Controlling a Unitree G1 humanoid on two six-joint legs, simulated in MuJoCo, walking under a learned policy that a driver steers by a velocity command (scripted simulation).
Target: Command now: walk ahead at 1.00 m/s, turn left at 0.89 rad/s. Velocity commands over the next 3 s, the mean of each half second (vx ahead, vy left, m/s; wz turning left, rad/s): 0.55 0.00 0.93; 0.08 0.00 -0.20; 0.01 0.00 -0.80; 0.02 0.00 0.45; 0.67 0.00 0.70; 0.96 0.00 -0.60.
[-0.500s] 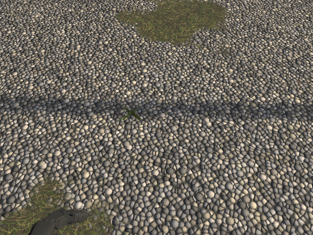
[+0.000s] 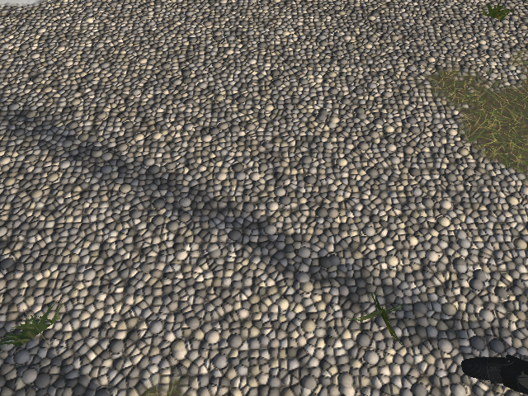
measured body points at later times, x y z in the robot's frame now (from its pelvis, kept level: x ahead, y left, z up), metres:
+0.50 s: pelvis +0.39 +0.00 +0.00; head +0.43 +0.04 +0.45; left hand +0.51 +0.33 -0.06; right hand +0.62 -0.21 -0.10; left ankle +0.22 +0.04 -0.60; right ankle +0.58 -0.02 -0.71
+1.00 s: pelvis +0.44 +0.02 +0.03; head +0.47 +0.04 +0.48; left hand +0.44 +0.34 -0.07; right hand +0.71 -0.15 -0.05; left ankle +0.40 +0.14 -0.71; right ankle +0.51 -0.10 -0.63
